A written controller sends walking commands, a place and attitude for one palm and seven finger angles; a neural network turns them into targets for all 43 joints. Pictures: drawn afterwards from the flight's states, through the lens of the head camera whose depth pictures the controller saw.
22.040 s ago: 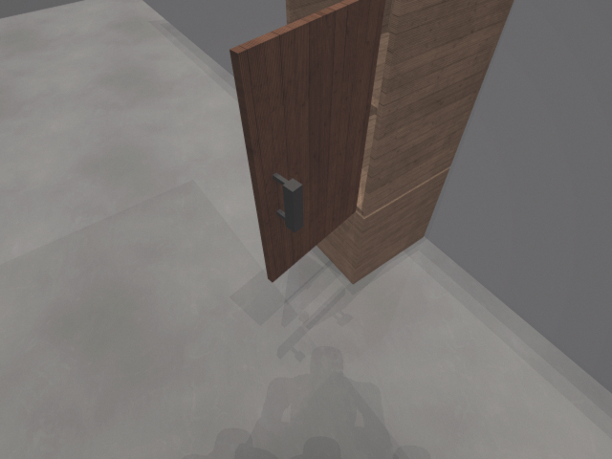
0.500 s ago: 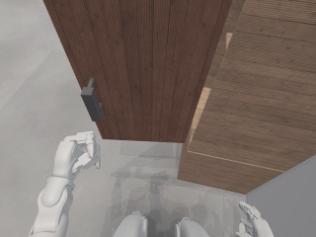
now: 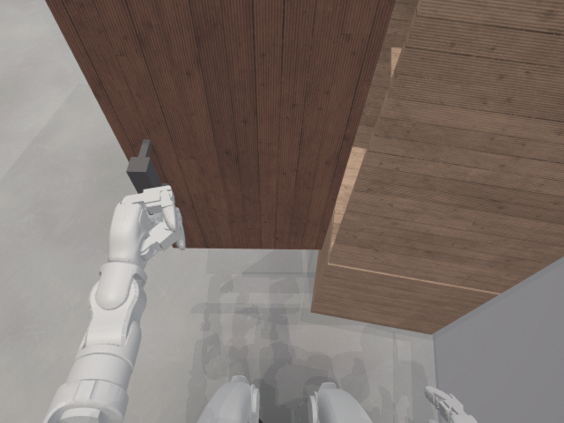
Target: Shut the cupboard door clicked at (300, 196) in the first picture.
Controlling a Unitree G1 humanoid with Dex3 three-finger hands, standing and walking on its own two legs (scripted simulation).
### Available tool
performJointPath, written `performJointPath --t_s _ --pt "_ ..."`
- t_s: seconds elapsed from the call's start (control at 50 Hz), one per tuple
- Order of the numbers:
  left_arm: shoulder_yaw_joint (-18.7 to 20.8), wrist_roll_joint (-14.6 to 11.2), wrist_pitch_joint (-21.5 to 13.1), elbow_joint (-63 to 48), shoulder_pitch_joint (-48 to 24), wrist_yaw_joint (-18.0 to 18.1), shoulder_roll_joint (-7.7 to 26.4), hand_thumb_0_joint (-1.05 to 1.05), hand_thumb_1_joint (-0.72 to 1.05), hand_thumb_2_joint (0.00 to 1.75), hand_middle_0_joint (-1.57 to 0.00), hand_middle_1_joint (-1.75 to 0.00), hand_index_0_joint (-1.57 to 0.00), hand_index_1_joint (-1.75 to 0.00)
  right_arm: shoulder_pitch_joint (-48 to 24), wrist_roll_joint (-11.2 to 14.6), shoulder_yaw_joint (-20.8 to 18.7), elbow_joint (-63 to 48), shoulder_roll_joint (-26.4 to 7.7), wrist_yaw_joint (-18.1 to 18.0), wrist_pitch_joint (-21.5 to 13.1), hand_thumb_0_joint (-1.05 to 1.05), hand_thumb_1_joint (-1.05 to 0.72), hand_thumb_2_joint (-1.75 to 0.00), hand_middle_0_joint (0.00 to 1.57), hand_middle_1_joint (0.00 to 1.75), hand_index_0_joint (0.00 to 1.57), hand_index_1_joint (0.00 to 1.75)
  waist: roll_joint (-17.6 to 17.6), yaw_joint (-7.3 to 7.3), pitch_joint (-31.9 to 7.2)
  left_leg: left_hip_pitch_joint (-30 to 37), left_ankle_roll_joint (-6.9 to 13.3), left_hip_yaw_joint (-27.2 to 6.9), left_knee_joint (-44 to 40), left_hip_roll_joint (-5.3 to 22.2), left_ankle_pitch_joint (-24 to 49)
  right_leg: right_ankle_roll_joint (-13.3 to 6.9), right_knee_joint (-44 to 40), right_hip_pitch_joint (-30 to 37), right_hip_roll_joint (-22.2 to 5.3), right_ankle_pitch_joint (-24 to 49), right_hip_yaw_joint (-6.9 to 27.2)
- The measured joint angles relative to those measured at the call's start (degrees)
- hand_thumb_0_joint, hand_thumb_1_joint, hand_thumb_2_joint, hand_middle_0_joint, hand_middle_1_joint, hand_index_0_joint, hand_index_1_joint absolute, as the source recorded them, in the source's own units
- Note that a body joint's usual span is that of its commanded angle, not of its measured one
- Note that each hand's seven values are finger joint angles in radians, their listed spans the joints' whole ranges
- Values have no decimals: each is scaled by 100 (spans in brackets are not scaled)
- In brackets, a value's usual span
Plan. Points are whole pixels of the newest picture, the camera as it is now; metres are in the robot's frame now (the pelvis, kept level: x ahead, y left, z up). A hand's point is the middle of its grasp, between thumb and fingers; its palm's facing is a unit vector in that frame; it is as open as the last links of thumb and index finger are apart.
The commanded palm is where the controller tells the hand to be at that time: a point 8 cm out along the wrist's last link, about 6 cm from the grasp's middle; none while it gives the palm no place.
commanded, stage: bring the fist close to the handle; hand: left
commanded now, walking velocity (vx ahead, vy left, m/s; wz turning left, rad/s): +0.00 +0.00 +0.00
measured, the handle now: (153, 179) +0.46 +0.21 +0.04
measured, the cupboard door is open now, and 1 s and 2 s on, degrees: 100 90 72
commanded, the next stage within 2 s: push the door shut along its arc in 0.22 s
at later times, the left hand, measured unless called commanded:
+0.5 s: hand (174, 231) +0.37 +0.17 +0.04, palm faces -0.03 -1.00 -0.03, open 3.1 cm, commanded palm +0.36 +0.22 +0.04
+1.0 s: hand (189, 193) +0.43 +0.15 +0.04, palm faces -0.19 -0.98 -0.03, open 3.1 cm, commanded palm +0.43 +0.20 +0.04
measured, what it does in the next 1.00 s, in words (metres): stands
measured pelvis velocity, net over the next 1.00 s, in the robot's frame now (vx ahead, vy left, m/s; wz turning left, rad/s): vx -0.01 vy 0.01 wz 0.01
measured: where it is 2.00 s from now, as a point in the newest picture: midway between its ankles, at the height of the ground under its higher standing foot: outside the picture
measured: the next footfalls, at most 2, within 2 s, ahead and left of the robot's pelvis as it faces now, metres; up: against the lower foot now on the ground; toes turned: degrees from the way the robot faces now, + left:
none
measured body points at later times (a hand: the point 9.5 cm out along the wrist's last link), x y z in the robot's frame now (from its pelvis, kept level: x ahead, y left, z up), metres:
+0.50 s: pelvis +0.00 -0.01 +0.00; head +0.08 +0.01 +0.44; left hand +0.37 +0.22 +0.04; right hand +0.14 -0.26 -0.11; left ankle +0.03 +0.07 -0.64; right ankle +0.02 -0.10 -0.64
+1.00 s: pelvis -0.01 +0.01 -0.01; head +0.10 +0.03 +0.43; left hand +0.44 +0.21 +0.04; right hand +0.06 -0.26 -0.12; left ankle +0.03 +0.07 -0.64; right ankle +0.02 -0.10 -0.64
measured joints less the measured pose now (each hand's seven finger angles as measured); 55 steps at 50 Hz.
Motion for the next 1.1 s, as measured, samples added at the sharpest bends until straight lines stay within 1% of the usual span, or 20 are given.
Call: performJointPath --t_s 0.12,0.18,0.24,0.28,0.4,0.46,0.52,0.6,0.68,0.74,0.86,0.98,1.04,1.1 --pt "37 -110 101 23 276 -143 -6 1 90 90 -129 -150 -129 -150 63 50 -32 -23 -23 -10 117 1 -91 -90 20 30 20 30 -17 16 24 153 -13 33 -132 6 25 -13 -92 122 10 20 43" --pt "65 -149 -34 -53 372 -136 -29 2 90 90 -129 -150 -129 -150 34 46 -38 -20 -20 -41 94 1 -91 -90 20 30 20 30 -46 33 49 173 -26 14 -143 4 37 -27 -102 146 9 24 25" --pt "82 -106 -220 -14 301 -137 6 2 90 90 -130 -150 -129 -150 -43 30 -36 9 -24 -69 58 1 -91 -90 20 30 20 30 -73 49 54 116 -40 -26 -83 -2 31 -45 -52 107 2 7 -20" --pt "77 -74 -269 86 175 -157 55 2 90 90 -130 -150 -130 -150 -117 25 -36 27 -31 -80 41 1 -91 -90 20 30 20 30 -75 51 62 56 -50 -59 -25 -6 26 -56 -7 62 -3 -4 -58" --pt "48 -148 -104 256 -29 -359 101 1 90 90 -130 -150 -130 -151 -264 59 -26 0 -38 -104 30 1 -91 -90 20 30 20 30 -38 53 59 -4 -58 -77 12 -2 36 -61 17 11 -2 8 -79" --pt "88 -134 -57 496 -212 -473 148 1 90 90 -130 -150 -130 -150 -286 72 20 -7 -23 -140 29 1 -91 -90 20 30 20 30 -50 37 47 -11 -53 -74 6 -2 44 -59 15 3 -2 14 -77" --pt "217 -116 -78 839 -548 -566 286 2 90 90 -130 -150 -130 -150 -306 74 72 3 -6 -176 27 1 -91 -90 20 30 20 30 -76 -6 68 -80 -55 -88 69 9 32 -66 62 -57 8 6 -96" --pt "321 -161 -91 1184 -971 -764 479 2 90 90 -131 -150 -130 -150 -264 80 82 41 -9 -177 15 1 -91 -90 20 30 20 30 -68 -58 100 -218 -55 -123 177 20 7 -70 127 -169 18 -4 -137" --pt "322 -241 -26 1350 -1138 -995 537 2 90 90 -132 -150 -130 -150 -133 106 53 115 -47 -145 45 1 -91 -90 20 30 20 30 -13 -71 72 -268 -32 -117 197 19 -6 -43 124 -209 16 -4 -132" --pt "316 -275 -15 1554 -1297 -1099 548 2 90 90 -131 -150 -130 -150 -27 130 49 167 -75 -142 79 1 -91 -90 20 30 20 30 12 -83 73 -270 -5 -113 182 3 0 -17 102 -203 1 3 -127" --pt "215 -175 -55 2049 -1893 -1079 622 2 90 90 -130 -150 -131 -151 92 119 29 286 -101 -122 80 1 -91 -90 20 30 20 30 31 -153 126 -422 30 -151 225 -35 41 15 112 -316 -37 35 -173" --pt "142 -35 -87 2441 -2325 -1129 627 2 90 90 -130 -150 -130 -151 164 93 9 353 -112 -72 116 1 -91 -90 20 30 20 30 54 -289 83 -553 64 -125 249 -34 54 50 123 -445 -40 63 -150" --pt "150 55 -84 2704 -2566 -1111 639 2 90 90 -130 -150 -130 -151 197 80 23 347 -118 -49 139 0 -91 -90 20 30 20 30 71 -377 76 -593 77 -106 255 -29 56 63 129 -491 -37 71 -132" --pt "310 130 -89 2942 -2781 -1072 691 2 90 90 -130 -150 -130 -150 235 57 48 322 -117 -27 165 0 -91 -90 20 30 20 30 70 -457 74 -652 87 -78 276 -14 51 67 159 -564 -26 74 -107"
